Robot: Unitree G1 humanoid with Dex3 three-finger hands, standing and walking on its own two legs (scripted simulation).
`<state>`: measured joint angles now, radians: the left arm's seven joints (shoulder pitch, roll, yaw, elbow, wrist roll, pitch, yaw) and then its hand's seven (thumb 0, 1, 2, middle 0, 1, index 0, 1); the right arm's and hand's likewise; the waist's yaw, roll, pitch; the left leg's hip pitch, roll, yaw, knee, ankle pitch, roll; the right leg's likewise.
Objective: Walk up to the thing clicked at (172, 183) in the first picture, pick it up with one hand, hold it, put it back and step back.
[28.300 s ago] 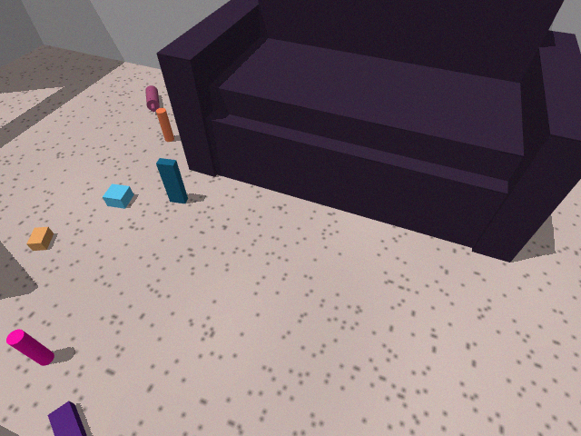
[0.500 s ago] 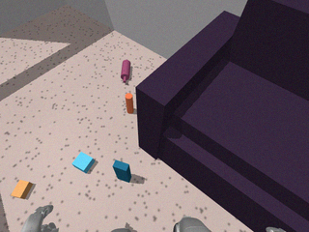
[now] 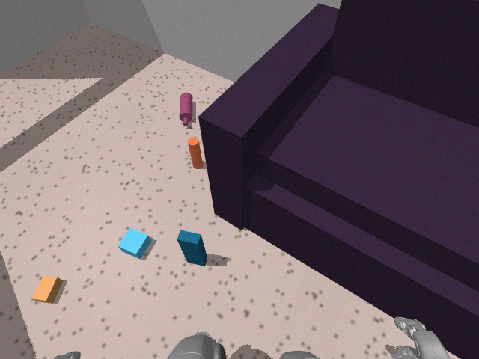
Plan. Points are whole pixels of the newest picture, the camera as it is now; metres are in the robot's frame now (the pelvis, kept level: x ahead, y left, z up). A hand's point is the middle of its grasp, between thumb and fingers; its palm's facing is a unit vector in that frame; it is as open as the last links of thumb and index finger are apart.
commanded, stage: step back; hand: left
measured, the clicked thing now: (193, 249) +0.53 +0.18 -0.63
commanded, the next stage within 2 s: none
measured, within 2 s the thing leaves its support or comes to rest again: neither
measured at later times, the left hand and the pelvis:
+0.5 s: hand out of the picture -0.04 +0.28 -0.14, palm faces +0.08 -0.93 -0.35, open 7.4 cm; pelvis -0.14 +0.00 +0.01, yaw +4 degrees
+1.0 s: hand out of the picture -0.23 +0.24 -0.13, palm faces +0.05 -0.90 -0.42, open 7.4 cm; pelvis -0.32 -0.04 +0.00, yaw +4 degrees
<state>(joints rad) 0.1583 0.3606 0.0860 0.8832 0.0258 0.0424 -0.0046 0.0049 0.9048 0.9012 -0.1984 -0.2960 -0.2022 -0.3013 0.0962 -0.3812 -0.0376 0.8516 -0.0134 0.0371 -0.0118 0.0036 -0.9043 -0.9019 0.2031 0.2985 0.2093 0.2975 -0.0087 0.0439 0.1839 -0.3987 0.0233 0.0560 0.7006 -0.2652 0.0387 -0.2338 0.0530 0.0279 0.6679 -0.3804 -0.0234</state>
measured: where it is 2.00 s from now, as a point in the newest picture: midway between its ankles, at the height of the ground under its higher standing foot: outside the picture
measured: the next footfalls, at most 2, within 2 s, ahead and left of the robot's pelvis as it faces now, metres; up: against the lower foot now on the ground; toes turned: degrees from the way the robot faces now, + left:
left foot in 0.32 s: -0.08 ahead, +0.11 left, +0.00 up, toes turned +3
right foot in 0.72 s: -0.22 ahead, -0.16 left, +0.00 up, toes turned +2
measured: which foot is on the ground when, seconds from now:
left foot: down 0.00-0.00, up 0.02-0.30, down 0.32-0.76, up 0.78-1.00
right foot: down 0.00-0.34, up 0.36-0.70, down 0.72-1.00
